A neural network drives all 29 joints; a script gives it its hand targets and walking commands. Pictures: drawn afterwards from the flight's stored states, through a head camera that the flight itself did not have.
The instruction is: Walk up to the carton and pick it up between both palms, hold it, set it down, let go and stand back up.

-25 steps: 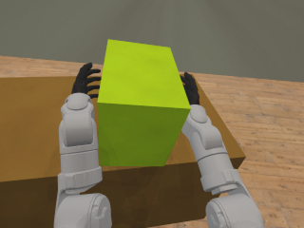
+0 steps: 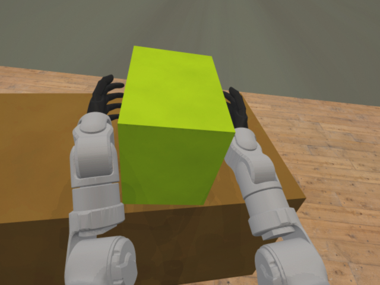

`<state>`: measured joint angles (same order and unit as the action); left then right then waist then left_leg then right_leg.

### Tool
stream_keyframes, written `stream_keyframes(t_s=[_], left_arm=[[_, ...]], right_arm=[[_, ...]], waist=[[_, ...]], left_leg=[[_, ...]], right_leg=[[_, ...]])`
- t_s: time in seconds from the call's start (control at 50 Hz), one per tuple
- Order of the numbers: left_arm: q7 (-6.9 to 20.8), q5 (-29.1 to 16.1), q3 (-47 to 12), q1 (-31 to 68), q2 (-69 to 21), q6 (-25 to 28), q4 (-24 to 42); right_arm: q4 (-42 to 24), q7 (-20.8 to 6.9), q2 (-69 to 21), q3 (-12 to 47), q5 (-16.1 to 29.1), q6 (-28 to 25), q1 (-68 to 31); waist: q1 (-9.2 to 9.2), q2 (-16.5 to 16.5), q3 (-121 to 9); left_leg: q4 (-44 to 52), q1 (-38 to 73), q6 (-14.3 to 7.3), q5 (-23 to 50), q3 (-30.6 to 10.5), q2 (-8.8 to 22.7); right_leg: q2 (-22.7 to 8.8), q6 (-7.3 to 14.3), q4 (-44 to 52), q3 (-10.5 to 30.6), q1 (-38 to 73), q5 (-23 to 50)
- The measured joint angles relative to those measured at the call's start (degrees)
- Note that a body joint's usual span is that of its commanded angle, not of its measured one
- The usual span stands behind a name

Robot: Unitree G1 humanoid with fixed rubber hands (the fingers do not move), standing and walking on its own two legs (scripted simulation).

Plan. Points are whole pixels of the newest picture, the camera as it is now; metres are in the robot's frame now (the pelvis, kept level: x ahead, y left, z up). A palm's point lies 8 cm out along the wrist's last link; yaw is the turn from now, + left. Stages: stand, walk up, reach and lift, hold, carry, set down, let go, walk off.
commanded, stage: hold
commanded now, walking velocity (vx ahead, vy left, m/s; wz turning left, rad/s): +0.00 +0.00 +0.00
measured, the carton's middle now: (169, 126) +0.40 +0.02 +0.17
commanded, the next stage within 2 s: none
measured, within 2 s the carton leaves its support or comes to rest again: neither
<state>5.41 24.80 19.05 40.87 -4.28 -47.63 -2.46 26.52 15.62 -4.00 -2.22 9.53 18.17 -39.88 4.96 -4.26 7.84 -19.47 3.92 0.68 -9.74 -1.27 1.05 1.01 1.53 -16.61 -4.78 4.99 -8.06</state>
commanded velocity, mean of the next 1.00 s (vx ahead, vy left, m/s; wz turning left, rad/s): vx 0.00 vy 0.00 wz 0.00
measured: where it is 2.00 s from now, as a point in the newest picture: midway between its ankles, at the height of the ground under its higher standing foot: outside the picture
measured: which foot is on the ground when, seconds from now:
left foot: down 0.00-1.00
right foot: down 0.00-1.00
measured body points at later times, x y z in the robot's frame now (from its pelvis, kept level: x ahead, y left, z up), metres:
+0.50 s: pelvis +0.00 +0.01 +0.00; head -0.04 +0.03 +0.45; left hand +0.38 +0.15 +0.22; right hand +0.37 -0.12 +0.20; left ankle +0.03 +0.13 -0.75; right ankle +0.03 -0.10 -0.75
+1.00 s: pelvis +0.00 +0.00 +0.00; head -0.04 +0.03 +0.45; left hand +0.38 +0.15 +0.22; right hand +0.37 -0.12 +0.20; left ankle +0.03 +0.13 -0.75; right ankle +0.03 -0.10 -0.75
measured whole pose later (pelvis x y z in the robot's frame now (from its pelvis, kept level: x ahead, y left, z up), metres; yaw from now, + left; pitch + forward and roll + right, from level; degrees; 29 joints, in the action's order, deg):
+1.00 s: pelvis +0.00 +0.00 +0.00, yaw +0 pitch -14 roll -1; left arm 5.2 25.0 18.7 40.3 -4.7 -47.9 -1.4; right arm 25.9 15.4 -3.8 -1.9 9.5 18.1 -39.3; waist 4.8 -4.0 8.1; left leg -19.4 4.4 0.5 -9.9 -0.9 1.0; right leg 1.0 1.4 -16.6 -4.4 5.3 -8.1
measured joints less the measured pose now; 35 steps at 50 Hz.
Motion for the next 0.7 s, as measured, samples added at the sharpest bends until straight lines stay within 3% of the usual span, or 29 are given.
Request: stream_keyframes(t_s=[0.7], left_arm=[[-0.56,0.40,-0.77,-1.12,-0.70,-0.37,1.88]], right_arm=[[-0.92,-0.43,0.50,0.72,0.25,-0.26,0.92]], waist=[[-0.07,0.41,0.46]], left_leg=[[-0.10,0.62,-0.24,-0.35,0.63,-0.03]], right_leg=[[-0.05,-0.20,0.08,0.59,0.50,-0.04]])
